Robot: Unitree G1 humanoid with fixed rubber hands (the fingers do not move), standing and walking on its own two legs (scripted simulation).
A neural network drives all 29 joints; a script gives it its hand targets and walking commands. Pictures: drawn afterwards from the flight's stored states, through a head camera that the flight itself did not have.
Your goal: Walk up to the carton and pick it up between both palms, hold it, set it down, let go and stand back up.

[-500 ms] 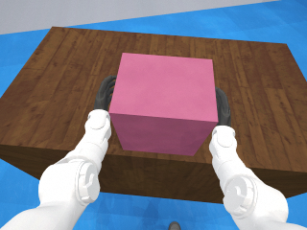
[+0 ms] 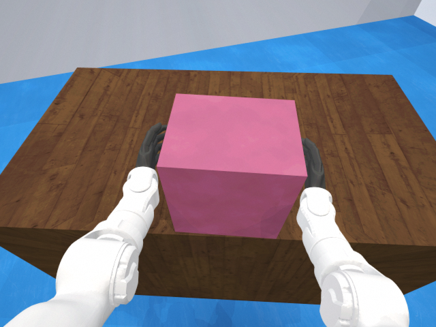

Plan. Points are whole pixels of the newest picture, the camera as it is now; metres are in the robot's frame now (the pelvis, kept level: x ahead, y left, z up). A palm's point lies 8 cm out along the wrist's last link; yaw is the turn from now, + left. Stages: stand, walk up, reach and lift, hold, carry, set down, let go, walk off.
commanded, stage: reach and lift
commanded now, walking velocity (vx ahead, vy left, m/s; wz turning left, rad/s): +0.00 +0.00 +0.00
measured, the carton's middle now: (229, 171) +0.44 -0.05 +0.02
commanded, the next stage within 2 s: none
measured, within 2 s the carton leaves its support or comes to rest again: neither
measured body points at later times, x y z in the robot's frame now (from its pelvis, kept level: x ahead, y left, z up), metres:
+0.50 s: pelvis -0.01 +0.00 +0.01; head -0.03 +0.00 +0.46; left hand +0.44 +0.11 +0.19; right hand +0.39 -0.21 +0.16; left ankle -0.04 +0.13 -0.74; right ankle +0.08 -0.13 -0.74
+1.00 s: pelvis -0.01 +0.00 +0.01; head -0.05 +0.02 +0.46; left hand +0.42 +0.13 +0.21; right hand +0.38 -0.19 +0.19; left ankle -0.04 +0.13 -0.74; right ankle +0.08 -0.13 -0.74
